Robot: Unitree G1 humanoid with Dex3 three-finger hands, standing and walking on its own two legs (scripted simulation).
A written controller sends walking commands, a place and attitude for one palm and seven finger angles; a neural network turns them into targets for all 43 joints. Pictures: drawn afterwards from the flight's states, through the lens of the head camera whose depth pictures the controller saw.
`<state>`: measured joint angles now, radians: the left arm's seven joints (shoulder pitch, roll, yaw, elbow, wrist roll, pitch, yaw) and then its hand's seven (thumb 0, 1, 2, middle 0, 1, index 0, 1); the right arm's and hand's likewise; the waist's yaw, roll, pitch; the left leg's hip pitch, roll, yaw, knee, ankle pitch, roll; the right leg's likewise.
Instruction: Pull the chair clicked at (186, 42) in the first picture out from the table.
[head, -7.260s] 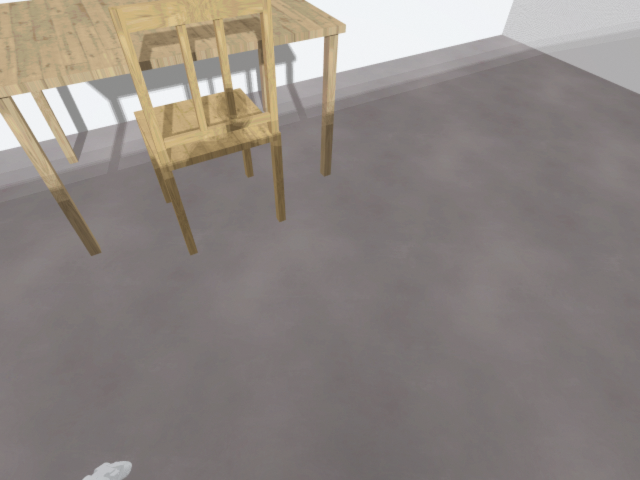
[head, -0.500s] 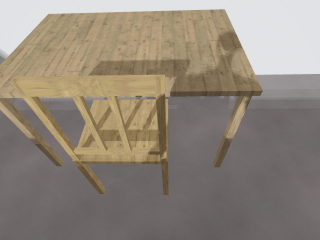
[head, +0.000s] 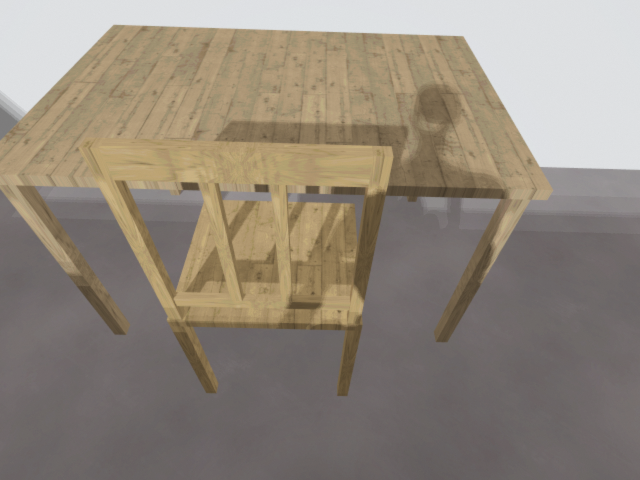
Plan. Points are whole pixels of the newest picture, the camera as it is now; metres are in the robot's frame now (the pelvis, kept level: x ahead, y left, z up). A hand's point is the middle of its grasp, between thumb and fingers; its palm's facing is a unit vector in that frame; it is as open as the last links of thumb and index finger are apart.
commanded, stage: come to a stop and stand still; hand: left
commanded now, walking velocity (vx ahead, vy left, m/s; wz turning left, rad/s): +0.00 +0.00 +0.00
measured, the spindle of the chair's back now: (225, 247) +0.49 +0.22 -0.06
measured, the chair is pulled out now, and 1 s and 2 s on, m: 0.00 0.00 0.00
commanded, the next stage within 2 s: look again from close up in 0.16 s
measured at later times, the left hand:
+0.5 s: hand out of the picture +0.00 +0.14 -0.17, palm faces +0.02 -0.98 -0.18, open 7.4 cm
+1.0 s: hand out of the picture -0.01 +0.09 -0.17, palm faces +0.05 -0.98 -0.17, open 7.4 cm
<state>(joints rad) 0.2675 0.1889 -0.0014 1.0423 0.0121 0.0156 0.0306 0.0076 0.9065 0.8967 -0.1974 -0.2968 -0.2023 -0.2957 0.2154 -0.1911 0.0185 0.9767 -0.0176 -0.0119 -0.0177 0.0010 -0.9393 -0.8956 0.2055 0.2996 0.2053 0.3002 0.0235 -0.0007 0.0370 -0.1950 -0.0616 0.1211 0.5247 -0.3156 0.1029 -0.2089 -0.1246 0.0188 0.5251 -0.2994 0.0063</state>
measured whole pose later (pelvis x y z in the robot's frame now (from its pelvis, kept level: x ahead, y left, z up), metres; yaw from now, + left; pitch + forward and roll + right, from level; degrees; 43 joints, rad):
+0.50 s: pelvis +0.00 -0.03 +0.01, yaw +0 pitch -1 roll +1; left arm 0.29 0.14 -0.01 1.11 0.01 0.00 0.03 0.01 0.91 0.90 -0.20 -0.30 -0.20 -0.30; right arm 0.29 -0.15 0.03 1.11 -0.01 -0.01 -0.02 0.01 -0.91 -0.90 0.20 0.30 0.20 0.30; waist 0.00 0.00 0.05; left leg -0.16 -0.04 0.11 0.45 -0.27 0.07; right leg -0.18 -0.11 0.01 0.47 -0.27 0.07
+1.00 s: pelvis +0.00 -0.07 +0.01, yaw +1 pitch -1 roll +1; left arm 0.30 0.13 -0.01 1.13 0.01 -0.02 0.03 0.01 0.91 0.90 -0.20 -0.30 -0.20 -0.30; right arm 0.26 -0.16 0.02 1.13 -0.01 -0.01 -0.02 0.01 -0.92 -0.90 0.20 0.30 0.20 0.30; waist 0.01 0.00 0.03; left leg -0.15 0.02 0.07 0.43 -0.26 0.00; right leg -0.17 -0.04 -0.03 0.46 -0.27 0.02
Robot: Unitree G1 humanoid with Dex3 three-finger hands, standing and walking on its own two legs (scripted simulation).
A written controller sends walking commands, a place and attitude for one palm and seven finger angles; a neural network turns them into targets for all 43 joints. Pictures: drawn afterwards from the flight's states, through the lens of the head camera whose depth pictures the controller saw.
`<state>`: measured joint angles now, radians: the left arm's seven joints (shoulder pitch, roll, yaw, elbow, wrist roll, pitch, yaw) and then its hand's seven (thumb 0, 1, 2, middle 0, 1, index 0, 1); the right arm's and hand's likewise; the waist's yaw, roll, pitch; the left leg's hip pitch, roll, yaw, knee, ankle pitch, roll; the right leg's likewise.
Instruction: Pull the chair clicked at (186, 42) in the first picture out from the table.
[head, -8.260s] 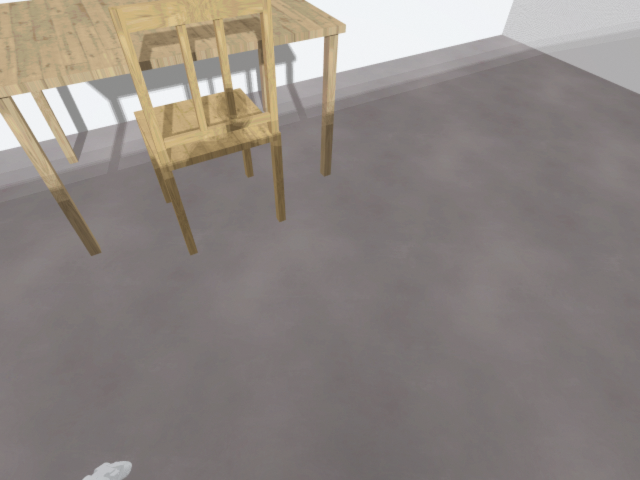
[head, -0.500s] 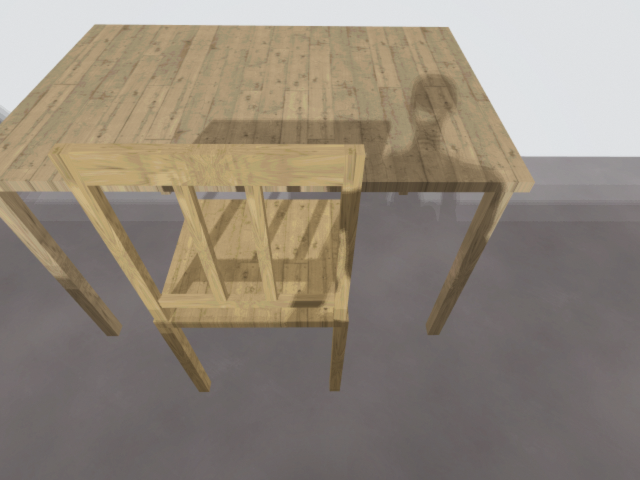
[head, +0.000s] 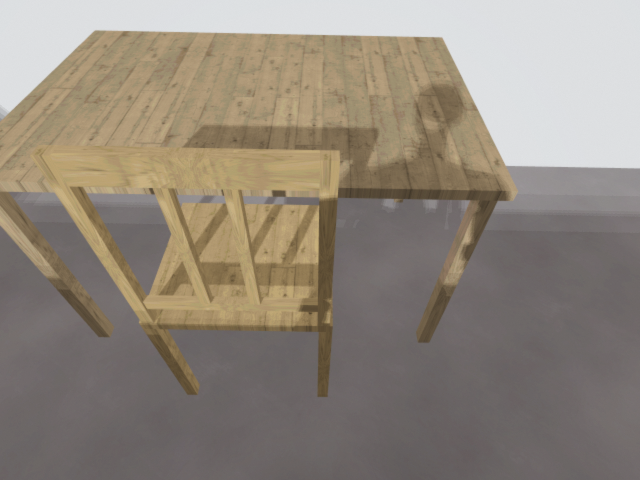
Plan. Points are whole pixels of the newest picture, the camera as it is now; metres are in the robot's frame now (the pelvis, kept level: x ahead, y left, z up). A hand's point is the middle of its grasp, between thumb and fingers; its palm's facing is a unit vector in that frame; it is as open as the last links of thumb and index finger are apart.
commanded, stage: look again from close up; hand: left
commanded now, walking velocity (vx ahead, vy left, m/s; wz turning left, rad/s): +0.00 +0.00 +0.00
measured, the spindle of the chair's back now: (187, 251) +0.49 +0.28 -0.07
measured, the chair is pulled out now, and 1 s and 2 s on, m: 0.00 0.00 0.00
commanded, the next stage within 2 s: shuffle to correct the standing spot in 0.30 s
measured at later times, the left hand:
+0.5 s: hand out of the picture -0.02 +0.15 -0.18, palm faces +0.05 -0.98 -0.17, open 7.4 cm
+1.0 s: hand out of the picture +0.07 +0.21 -0.18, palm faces +0.10 -0.97 -0.23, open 7.3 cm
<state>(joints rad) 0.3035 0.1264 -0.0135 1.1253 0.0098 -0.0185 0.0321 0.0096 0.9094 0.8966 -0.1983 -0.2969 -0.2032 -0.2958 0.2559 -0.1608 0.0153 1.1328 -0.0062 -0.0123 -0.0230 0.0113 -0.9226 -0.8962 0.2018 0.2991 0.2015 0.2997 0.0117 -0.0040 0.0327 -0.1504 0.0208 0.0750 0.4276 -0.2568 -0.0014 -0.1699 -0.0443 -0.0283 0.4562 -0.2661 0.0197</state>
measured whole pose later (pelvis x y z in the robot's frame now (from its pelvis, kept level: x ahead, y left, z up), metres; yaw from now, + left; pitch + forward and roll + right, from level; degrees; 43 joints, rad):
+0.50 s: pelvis +0.00 -0.01 +0.00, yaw +0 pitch -1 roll +0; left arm 0.32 0.12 -0.01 1.12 0.01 -0.02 0.03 0.01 0.91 0.90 -0.20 -0.30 -0.20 -0.30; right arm 0.30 -0.13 0.02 1.14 -0.01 -0.01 -0.02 0.01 -0.91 -0.90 0.20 0.30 0.20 0.30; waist 0.01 0.00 0.03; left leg -0.16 0.04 0.06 0.42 -0.25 -0.02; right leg -0.17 -0.03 -0.04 0.45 -0.26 0.00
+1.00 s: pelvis +0.06 +0.03 -0.01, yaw +3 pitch +0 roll +1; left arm 0.27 0.14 0.03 1.07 0.02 -0.05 0.04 0.01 0.92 0.90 -0.20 -0.30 -0.20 -0.30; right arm 0.35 -0.13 0.01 1.12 0.00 0.00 -0.03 0.01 -0.91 -0.90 0.20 0.30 0.20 0.30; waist 0.00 0.03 0.04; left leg -0.20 -0.01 0.06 0.65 -0.47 0.01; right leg -0.21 -0.06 -0.14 0.58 -0.36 -0.02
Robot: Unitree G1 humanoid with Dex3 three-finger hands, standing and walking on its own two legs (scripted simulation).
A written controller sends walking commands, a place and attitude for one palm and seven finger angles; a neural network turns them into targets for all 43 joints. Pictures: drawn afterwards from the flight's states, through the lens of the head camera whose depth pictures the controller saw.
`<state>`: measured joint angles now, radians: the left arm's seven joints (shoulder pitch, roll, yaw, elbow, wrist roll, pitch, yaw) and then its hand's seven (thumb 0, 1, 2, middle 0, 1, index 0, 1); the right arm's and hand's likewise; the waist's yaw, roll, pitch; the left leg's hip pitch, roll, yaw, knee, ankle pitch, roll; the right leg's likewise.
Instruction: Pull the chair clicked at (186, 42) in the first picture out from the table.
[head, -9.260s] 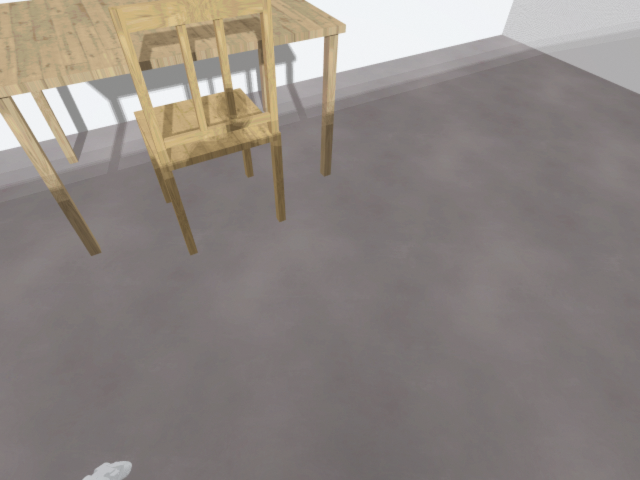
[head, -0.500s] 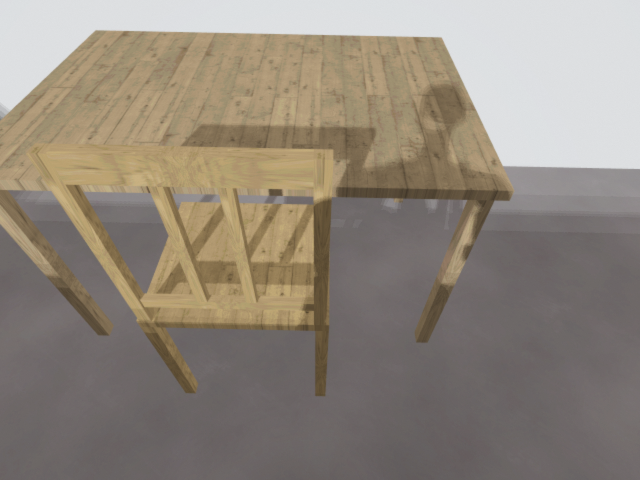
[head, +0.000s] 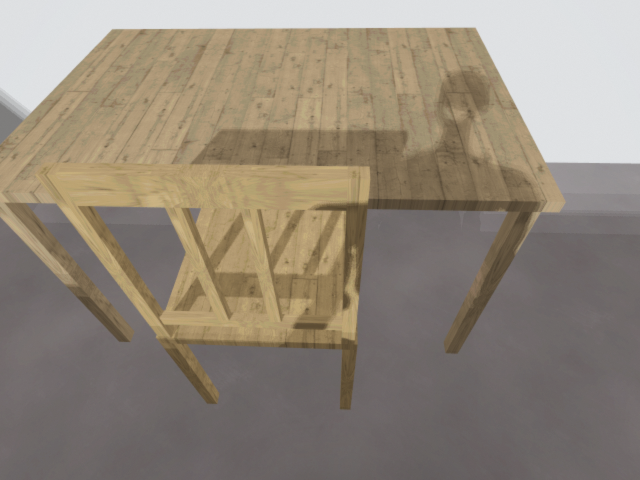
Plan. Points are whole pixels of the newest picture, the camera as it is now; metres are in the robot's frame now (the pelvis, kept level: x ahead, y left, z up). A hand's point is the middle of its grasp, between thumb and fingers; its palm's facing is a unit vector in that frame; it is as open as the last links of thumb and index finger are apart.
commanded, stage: come to a stop and stand still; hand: left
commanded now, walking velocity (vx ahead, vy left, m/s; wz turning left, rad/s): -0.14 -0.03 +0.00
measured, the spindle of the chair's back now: (204, 269) +0.44 +0.23 -0.06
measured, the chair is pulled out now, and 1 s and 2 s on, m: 0.00 0.00 0.00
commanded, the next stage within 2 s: look again from close up in 1.02 s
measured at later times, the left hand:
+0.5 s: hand out of the picture -0.02 +0.17 -0.16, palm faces +0.02 -0.98 -0.17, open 7.4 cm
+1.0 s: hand out of the picture -0.08 +0.14 -0.16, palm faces +0.02 -0.99 -0.15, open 7.4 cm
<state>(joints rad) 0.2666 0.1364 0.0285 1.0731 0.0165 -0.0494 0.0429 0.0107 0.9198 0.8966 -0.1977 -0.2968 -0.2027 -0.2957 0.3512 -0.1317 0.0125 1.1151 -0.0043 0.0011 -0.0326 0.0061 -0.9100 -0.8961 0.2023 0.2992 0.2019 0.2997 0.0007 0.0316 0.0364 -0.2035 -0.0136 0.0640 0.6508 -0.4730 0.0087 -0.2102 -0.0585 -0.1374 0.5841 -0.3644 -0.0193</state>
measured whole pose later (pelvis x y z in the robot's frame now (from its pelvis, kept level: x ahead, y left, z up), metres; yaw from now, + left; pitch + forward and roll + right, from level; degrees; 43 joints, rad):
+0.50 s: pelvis -0.02 +0.00 +0.01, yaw -2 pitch -2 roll +1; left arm 0.30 0.14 0.00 1.10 0.01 0.00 0.03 0.01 0.91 0.90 -0.20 -0.30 -0.20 -0.30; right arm 0.25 -0.16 0.01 1.11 -0.01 -0.01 -0.03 0.01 -0.94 -0.90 0.20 0.30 0.20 0.30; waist 0.02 -0.02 0.04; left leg -0.13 0.02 0.10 0.40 -0.23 0.01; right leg -0.14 -0.04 -0.09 0.43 -0.25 0.00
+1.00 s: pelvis -0.04 -0.01 +0.01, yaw -2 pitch -1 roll +1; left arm 0.37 0.10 0.00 1.13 0.01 -0.02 0.04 0.01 0.91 0.90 -0.20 -0.30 -0.20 -0.30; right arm 0.35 -0.09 0.02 1.15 -0.01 0.00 -0.02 0.01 -0.91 -0.90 0.20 0.30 0.20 0.30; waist 0.01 -0.01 0.03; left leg -0.18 0.04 0.10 0.40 -0.20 -0.01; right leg -0.19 -0.02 -0.09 0.43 -0.23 -0.02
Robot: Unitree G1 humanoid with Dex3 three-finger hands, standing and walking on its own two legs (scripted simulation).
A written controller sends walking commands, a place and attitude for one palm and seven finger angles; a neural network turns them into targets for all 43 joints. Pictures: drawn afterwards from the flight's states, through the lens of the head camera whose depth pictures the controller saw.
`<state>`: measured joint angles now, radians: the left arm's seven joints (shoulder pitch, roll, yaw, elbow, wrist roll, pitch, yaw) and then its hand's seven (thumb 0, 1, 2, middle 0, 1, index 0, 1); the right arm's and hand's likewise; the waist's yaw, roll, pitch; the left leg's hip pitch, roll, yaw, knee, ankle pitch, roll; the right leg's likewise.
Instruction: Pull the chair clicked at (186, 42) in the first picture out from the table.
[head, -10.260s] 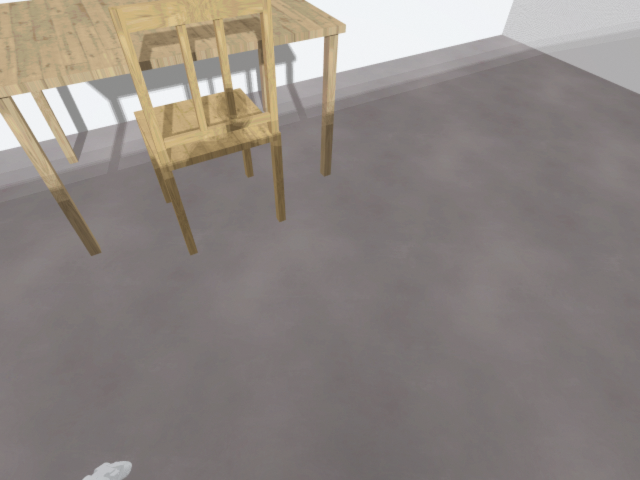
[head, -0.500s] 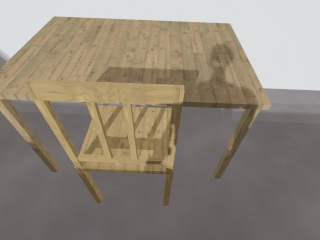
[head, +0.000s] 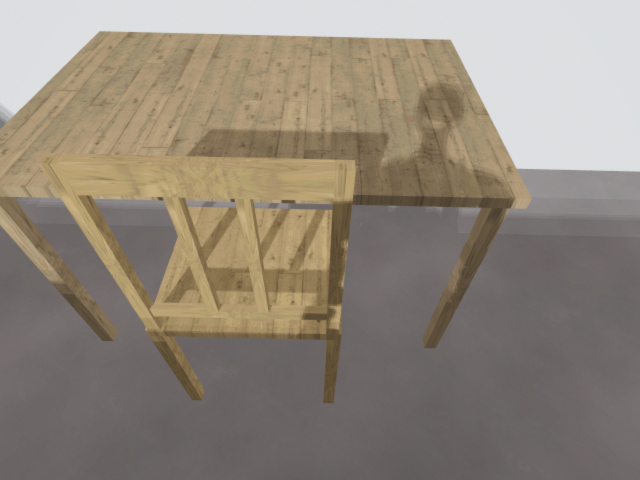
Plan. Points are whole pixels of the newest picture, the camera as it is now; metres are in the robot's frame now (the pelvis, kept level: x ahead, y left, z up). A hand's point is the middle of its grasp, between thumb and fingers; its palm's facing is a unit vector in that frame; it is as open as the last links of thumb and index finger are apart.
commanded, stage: come to a stop and stand still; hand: left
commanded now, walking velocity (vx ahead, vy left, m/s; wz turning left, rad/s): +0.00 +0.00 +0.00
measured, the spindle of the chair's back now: (196, 259) +0.48 +0.26 -0.07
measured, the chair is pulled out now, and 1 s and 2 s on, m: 0.00 0.00 0.00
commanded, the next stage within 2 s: look again from close up in 0.02 s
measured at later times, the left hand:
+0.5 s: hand out of the picture +0.00 +0.20 -0.18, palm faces +0.07 -0.98 -0.18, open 7.4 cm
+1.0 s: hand out of the picture -0.06 +0.19 -0.18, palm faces +0.08 -0.99 -0.15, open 7.4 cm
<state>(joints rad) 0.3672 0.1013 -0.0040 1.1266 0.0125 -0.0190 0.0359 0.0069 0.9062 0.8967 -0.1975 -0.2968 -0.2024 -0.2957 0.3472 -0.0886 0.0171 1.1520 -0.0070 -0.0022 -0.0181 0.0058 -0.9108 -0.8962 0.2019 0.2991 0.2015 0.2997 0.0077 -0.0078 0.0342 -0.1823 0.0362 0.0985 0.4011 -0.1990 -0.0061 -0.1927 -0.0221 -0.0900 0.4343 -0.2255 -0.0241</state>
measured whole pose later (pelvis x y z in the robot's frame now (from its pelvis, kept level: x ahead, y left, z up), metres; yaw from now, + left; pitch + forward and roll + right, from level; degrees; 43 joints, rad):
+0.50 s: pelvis -0.01 +0.03 -0.01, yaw +2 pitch -2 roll +0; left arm 0.31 0.15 0.00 1.07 0.02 -0.02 0.04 0.01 0.91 0.90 -0.20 -0.30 -0.20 -0.30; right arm 0.31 -0.15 0.00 1.07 -0.01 -0.01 -0.01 0.02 -0.93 -0.90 0.20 0.30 0.20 0.30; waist 0.00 -0.01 0.00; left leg -0.24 0.01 0.08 0.52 -0.25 0.03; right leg -0.21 -0.06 -0.10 0.50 -0.25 0.01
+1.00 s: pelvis -0.02 +0.04 +0.00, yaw +1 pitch -2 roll +0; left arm 0.38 0.12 0.00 1.10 0.02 -0.02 0.04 0.01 0.91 0.90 -0.20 -0.30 -0.20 -0.30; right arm 0.31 -0.13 0.00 1.12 -0.01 0.00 -0.01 0.01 -0.92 -0.90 0.20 0.30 0.20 0.30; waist 0.01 -0.02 0.01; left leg -0.22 -0.01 0.10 0.46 -0.20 0.05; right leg -0.21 -0.07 -0.09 0.46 -0.21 0.03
